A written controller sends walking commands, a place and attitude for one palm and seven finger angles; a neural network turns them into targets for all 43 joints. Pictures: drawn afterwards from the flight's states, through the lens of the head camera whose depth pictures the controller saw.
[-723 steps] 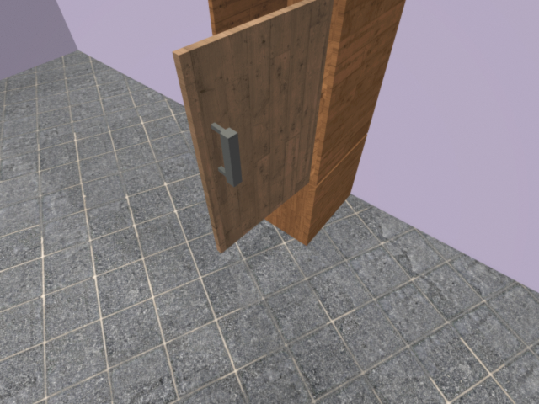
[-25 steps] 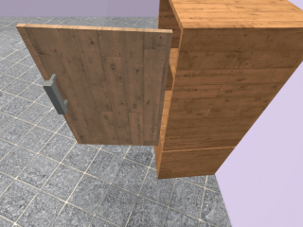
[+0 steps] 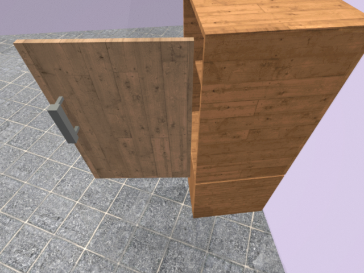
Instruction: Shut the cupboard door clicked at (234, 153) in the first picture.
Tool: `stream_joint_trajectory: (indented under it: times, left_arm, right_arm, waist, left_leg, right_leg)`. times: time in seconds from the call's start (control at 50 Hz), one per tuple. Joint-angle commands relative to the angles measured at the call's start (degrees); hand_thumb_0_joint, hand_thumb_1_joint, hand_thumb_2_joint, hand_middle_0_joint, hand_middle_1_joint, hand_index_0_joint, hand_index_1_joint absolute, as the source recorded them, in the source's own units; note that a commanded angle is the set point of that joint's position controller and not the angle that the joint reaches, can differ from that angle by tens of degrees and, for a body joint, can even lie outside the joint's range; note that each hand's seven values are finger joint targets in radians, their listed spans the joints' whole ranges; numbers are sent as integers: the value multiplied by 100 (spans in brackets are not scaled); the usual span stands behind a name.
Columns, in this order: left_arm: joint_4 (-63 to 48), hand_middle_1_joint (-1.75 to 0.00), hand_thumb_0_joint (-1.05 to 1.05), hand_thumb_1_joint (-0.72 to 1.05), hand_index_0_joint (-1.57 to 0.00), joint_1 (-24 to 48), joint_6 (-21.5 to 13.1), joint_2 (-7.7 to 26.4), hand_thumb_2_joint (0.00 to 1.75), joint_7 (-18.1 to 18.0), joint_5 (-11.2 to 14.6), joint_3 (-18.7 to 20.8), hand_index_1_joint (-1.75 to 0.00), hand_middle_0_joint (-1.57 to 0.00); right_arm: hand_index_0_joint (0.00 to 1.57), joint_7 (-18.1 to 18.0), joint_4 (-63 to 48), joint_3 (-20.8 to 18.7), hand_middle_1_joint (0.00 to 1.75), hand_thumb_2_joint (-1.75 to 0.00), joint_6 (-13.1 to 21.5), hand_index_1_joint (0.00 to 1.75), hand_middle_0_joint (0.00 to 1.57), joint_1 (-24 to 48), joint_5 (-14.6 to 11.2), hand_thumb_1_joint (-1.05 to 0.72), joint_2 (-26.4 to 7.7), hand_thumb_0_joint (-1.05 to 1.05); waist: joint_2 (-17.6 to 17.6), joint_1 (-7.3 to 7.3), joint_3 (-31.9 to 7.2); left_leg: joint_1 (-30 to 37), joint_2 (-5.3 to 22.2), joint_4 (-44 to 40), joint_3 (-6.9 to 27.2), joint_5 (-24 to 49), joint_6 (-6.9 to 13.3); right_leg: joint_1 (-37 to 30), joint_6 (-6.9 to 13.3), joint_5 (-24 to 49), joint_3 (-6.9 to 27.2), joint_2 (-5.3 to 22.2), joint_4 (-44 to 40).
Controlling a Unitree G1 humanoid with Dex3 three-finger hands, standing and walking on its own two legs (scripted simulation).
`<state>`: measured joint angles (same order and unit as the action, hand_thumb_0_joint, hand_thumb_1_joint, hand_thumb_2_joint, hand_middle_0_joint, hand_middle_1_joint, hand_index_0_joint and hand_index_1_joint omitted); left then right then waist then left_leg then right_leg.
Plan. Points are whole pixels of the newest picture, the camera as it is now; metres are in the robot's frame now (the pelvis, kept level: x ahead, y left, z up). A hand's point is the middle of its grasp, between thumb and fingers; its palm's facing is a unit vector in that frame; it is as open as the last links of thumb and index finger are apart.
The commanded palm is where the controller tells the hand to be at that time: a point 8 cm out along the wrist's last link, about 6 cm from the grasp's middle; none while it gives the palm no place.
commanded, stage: shuffle to correct the standing spot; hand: left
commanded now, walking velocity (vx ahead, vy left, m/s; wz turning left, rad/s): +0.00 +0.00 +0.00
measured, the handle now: (66, 120) +0.49 +0.37 +0.03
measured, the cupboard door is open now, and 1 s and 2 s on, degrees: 84 84 84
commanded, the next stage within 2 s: come to a stop and stand still in 0.96 s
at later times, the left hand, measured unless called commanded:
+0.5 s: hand out of the picture +0.01 +0.22 -0.18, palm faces +0.06 -0.97 -0.25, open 7.4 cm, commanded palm none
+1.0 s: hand out of the picture +0.00 +0.27 -0.17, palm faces +0.14 -0.96 -0.25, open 7.4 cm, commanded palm none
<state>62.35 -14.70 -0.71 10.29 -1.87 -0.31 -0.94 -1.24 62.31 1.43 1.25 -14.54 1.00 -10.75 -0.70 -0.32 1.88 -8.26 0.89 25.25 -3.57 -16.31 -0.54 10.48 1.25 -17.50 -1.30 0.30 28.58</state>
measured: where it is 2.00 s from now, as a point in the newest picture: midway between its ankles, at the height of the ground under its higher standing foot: outside the picture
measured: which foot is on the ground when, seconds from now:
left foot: down 0.00-0.66, up 0.68-1.00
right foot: down 0.00-1.00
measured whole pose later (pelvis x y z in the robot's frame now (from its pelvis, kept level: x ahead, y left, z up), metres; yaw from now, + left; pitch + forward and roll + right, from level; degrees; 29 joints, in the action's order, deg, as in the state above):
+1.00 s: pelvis +0.04 +0.08 +0.00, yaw +3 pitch +1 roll +3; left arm 58.5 -18.7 0.3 11.0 -1.4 -2.1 3.1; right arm 1.5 54.3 -1.9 -1.9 -6.9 0.8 -12.7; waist 3.3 -3.9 4.4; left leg -23.9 2.6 40.9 -4.2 -17.0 -2.5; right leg 11.4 -2.6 -20.9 -6.8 9.4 31.9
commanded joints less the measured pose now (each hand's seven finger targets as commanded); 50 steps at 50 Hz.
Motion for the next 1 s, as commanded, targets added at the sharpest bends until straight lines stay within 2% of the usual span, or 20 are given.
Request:
stream_joint_trajectory:
  times: [0.0, 0.1, 0.24, 0.3, 0.34, 0.38, 0.42, 0.44, 0.48, 0.58, 0.6, 0.62, 0.64, 0.66, 0.7, 0.76, 0.84, 0.92, 0.96, 0.98]
  left_arm:
    - [-151, -30, 0, 90, -20, -202, -124, 827, 90, -24, -11, 138, -30, -20]
    - [-164, -30, 0, 90, -20, -167, -141, 927, 90, -23, -25, 186, -30, -20]
    - [-231, -30, 0, 90, -20, -389, -58, 1101, 90, -81, -61, 368, -30, -20]
    - [-332, -30, 0, 90, -20, -276, -37, 1140, 90, -87, -85, 436, -30, -20]
    - [-423, -30, 0, 90, -20, -173, -2, 1088, 90, -90, -88, 469, -30, -20]
    - [-516, -30, 0, 90, -20, -72, 65, 924, 90, -72, -88, 460, -30, -20]
    - [-624, -30, 0, 90, -20, 63, 131, 595, 90, -44, -109, 379, -30, -20]
    - [-670, -30, 0, 90, -20, 115, 155, 555, 90, -48, -118, 352, -30, -20]
    - [-714, -30, 0, 90, -20, 169, 171, 503, 90, -36, -104, 359, -30, -20]
    - [-617, -30, 0, 90, -20, -253, 107, 360, 90, -6, -93, 395, -30, -20]
    - [-537, -30, 0, 90, -20, -630, 57, 447, 90, -25, -91, 421, -30, -20]
    - [-449, -30, 0, 90, -20, -1024, -19, 860, 90, -63, -140, 508, -30, -20]
    - [-377, -30, 0, 90, -20, -1418, -60, 1369, 90, -107, -150, 647, -30, -20]
    - [-350, -30, 0, 90, -20, -1529, -93, 1392, 90, -132, -100, 631, -30, -20]
    - [-473, -30, 0, 90, -20, -971, -114, 1096, 90, -158, -120, 597, -30, -20]
    - [-627, -30, 0, 90, -20, -583, -138, 969, 90, -117, -140, 557, -30, -20]
    - [-670, -30, 0, 90, -20, -505, -110, 1139, 90, -47, -173, 617, -30, -20]
    - [-675, -30, 0, 90, -20, -494, -46, 1397, 90, -17, -219, 695, -30, -20]
    - [-666, -30, 0, 90, -20, -412, 9, 1417, 90, -21, -196, 729, -30, -20]
    - [-658, -30, 0, 90, -20, -387, 51, 1346, 90, -20, -183, 706, -30, -20]
  right_arm:
    - [20, -45, -136, -148, 30, -90, 72, 30, 20, -192, -30, -90, -633, 0]
    - [20, -44, -84, -160, 30, -90, 67, 30, 20, -174, -28, -90, -664, 0]
    - [20, -11, -257, -197, 30, -90, -128, 30, 20, -165, -15, -90, -423, 0]
    - [20, 5, -308, -233, 30, -90, -136, 30, 20, -273, -13, -90, -420, 0]
    - [20, 18, -285, -249, 30, -90, -113, 30, 20, -458, -13, -90, -424, 0]
    - [20, 22, -245, -285, 30, -90, -80, 30, 20, -668, 16, -90, -601, 0]
    - [20, -17, -277, -329, 30, -90, -88, 30, 20, -784, 30, -90, -805, 0]
    - [20, -32, -330, -325, 30, -90, -95, 30, 20, -826, 35, -90, -828, 0]
    - [20, -47, -461, -309, 30, -90, -100, 30, 20, -728, 45, -90, -791, 0]
    - [20, -33, -662, -333, 30, -90, -123, 30, 20, -348, 41, -90, -831, 0]
    - [20, -25, -716, -345, 30, -90, -117, 30, 20, -228, 2, -90, -846, 0]
    - [20, 8, -794, -345, 30, -90, -102, 30, 20, -174, -60, -90, -661, 0]
    - [20, 31, -1009, -358, 30, -90, -101, 30, 20, 49, -47, -90, -473, 0]
    - [20, 7, -1007, -393, 30, -90, -165, 30, 20, 77, 7, -90, -649, 0]
    - [20, 89, -919, -420, 30, -90, -247, 30, 20, 247, 5, -90, -531, 0]
    - [20, 228, -899, -403, 30, -90, -325, 30, 20, 227, 15, -90, -330, 0]
    - [20, 298, -978, -370, 30, -90, -361, 30, 20, 474, -21, -90, -200, 0]
    - [20, 299, -1110, -364, 30, -90, -255, 30, 20, 721, -62, -90, -255, 0]
    - [20, 265, -1017, -386, 30, -90, -189, 30, 20, 389, -60, -90, -367, 0]
    - [20, 234, -890, -401, 30, -90, -150, 30, 20, -5, -43, -90, -500, 0]
  waist:
    - [138, 17, -15]
    - [0, -21, -68]
    - [700, -119, 256]
    - [801, -76, 281]
    - [623, 3, 233]
    - [-156, 53, 105]
    - [-1270, 50, 152]
    - [-1240, 100, 150]
    - [-911, 59, 105]
    - [-441, -240, -83]
    - [-235, -431, -199]
    - [827, -583, -409]
    - [1988, -704, -363]
    - [1328, -645, -378]
    - [1250, -456, 81]
    - [1033, -214, 81]
    - [1141, -198, 133]
    - [1225, -308, 44]
    - [1190, -142, -138]
    - [847, 37, -324]
  left_leg:
    - [-49, 491, -407, 404, 1134, 194]
    - [-111, 443, -324, 343, 1071, 168]
    - [-889, 143, 476, -11, -206, -15]
    - [-804, 165, 411, 18, -218, -13]
    - [-448, 178, 78, 23, 184, 23]
    - [-58, 478, -194, 377, 1041, 196]
    - [163, 1165, -623, 1177, 1897, 835]
    - [336, 1304, -713, 1348, 2250, 1071]
    - [364, 1362, -595, 1355, 2777, 1291]
    - [-241, 975, -13, 849, 2996, 1060]
    - [-576, 830, 366, 721, 2510, 876]
    - [-1476, 326, 1267, 245, 1293, 514]
    - [-2661, -356, 2725, -87, -1551, 106]
    - [-2734, -140, 3622, 543, -1954, 2]
    - [-2934, 52, 4324, 685, -1389, -42]
    - [-2726, 123, 4122, 347, -647, -152]
    - [-2192, 139, 2996, -119, -95, -246]
    - [-1434, -43, 1593, -366, -169, -206]
    - [-624, -117, 693, -496, 251, -168]
    - [54, -112, 76, -534, 746, -146]
  right_leg:
    - [-24, 156, 1600, 570, 599, -535]
    - [-161, 212, 1738, 656, 692, -571]
    - [-201, 663, 1588, 1450, 1568, -944]
    - [16, 738, 1631, 1439, 1671, -828]
    - [269, 592, 1436, 1123, 1441, -528]
    - [548, 326, 781, 508, 855, 136]
    - [1136, 21, -950, -315, 187, 1150]
    - [1478, 8, -1551, -280, 143, 1729]
    - [1622, 52, -1689, -227, 278, 2254]
    - [427, 31, -388, -489, 305, 850]
    - [-200, 45, 295, -392, 459, 95]
    - [-1216, 277, 1435, 632, 1392, -491]
    - [-1746, 1015, 3455, 2417, 2958, -885]
    - [-1463, 1427, 4128, 2403, 3259, -823]
    - [-802, 1254, 3685, 1688, 2723, -837]
    - [-364, 814, 3373, 486, 2075, -786]
    - [104, 610, 2617, 29, 1803, -887]
    - [116, 548, 2339, 76, 1834, -562]
    - [314, 382, 2224, -14, 1715, -84]
    - [481, 239, 1943, -163, 1503, 483]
